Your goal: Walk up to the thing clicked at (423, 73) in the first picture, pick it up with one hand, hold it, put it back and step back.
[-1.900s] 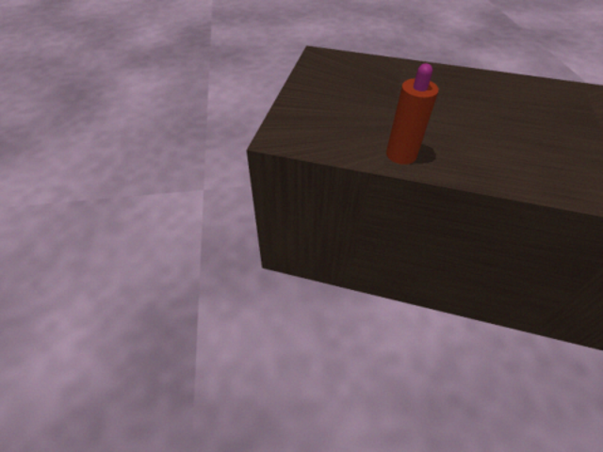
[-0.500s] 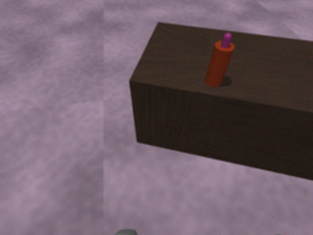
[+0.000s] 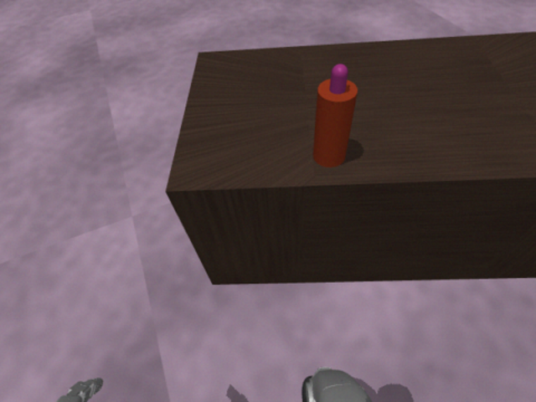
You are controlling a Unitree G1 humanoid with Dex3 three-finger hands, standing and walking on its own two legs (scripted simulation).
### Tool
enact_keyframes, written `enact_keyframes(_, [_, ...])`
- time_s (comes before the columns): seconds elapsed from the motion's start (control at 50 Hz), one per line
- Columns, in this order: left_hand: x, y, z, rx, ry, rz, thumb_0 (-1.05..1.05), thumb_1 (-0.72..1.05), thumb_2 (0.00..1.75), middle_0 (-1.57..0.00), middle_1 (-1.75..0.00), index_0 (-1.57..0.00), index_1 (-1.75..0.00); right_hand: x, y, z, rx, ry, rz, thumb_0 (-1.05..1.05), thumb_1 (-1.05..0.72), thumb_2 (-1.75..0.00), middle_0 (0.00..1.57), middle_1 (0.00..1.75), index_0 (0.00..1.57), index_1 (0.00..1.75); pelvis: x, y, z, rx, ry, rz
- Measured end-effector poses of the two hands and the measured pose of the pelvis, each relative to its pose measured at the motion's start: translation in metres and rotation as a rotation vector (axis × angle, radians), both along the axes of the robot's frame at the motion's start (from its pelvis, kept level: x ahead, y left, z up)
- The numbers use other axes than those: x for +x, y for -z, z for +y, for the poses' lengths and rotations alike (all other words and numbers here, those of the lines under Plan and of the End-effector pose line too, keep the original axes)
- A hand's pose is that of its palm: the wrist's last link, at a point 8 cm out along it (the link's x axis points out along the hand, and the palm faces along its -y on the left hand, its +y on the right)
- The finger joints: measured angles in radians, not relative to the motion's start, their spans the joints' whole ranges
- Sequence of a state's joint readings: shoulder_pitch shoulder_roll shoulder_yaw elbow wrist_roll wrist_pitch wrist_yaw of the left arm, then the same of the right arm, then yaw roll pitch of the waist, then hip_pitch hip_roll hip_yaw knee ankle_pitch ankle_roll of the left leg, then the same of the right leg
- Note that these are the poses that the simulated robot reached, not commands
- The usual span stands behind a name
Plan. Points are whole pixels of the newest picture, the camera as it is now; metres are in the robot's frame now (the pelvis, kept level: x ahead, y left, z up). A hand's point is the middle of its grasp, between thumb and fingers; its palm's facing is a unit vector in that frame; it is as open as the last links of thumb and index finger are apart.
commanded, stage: walk up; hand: right
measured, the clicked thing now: (334, 116) +0.67 -0.19 -0.03
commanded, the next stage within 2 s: stand in 1.96 s
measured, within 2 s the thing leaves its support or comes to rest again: neither
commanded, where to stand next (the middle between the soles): +0.27 +0.06 m, yaw -4 degrees
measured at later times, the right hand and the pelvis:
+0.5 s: hand (402, 315) +0.24 -0.23 -0.12, palm faces +0.02 +0.91 -0.41, open 7.4 cm; pelvis +0.17 +0.05 +0.00, yaw -5 degrees
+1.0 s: hand (373, 298) +0.29 -0.20 -0.15, palm faces +0.11 +0.95 -0.28, open 7.4 cm; pelvis +0.22 +0.05 +0.01, yaw -7 degrees
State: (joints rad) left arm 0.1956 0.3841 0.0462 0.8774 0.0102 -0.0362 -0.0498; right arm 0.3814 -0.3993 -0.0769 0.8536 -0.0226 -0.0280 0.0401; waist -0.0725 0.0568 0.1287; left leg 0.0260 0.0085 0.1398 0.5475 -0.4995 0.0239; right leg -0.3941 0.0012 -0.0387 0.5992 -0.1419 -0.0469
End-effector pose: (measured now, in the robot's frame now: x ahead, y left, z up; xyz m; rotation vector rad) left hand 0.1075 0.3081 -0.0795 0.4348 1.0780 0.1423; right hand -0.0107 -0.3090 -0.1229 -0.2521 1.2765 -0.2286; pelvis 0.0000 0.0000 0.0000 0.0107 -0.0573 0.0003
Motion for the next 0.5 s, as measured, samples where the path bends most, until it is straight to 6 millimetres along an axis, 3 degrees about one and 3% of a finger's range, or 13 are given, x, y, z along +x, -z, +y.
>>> enact_keyframes(0.08, [0.047, -0.010, -0.017, -0.013, 0.010, -0.111, 0.00, 0.90, 0.89, -0.21, -0.30, -0.20, -0.30, 0.041, 0.002, 0.002, 0.027, -0.019, 0.008, 0.01, -0.90, -0.90, 0.21, 0.30, 0.20, 0.30, 0.029, -0.003, -0.009, 0.012, 0.013, -0.012])
enact_keyframes(0.22, [0.072, -0.022, -0.018, -0.023, -0.009, -0.085, 0.00, 0.90, 0.89, -0.21, -0.30, -0.21, -0.30, 0.126, -0.024, -0.005, 0.009, -0.045, -0.117, 0.00, -0.90, -0.90, 0.21, 0.30, 0.21, 0.30, 0.078, -0.020, -0.005, 0.013, 0.057, -0.014])
enact_keyframes(0.36, [0.087, -0.009, 0.013, -0.023, -0.013, 0.000, 0.00, 0.90, 0.89, -0.21, -0.30, -0.21, -0.30, 0.184, -0.037, -0.001, -0.050, -0.057, -0.138, 0.00, -0.90, -0.90, 0.21, 0.30, 0.20, 0.30, 0.126, -0.016, 0.016, -0.028, 0.064, 0.000])
enact_keyframes(0.5, [0.118, 0.028, 0.058, -0.019, -0.047, 0.074, 0.00, 0.90, 0.89, -0.21, -0.30, -0.20, -0.30, 0.244, -0.039, 0.036, -0.106, -0.074, -0.164, 0.00, -0.90, -0.90, 0.20, 0.30, 0.20, 0.30, 0.170, 0.000, 0.047, -0.018, 0.081, 0.005])
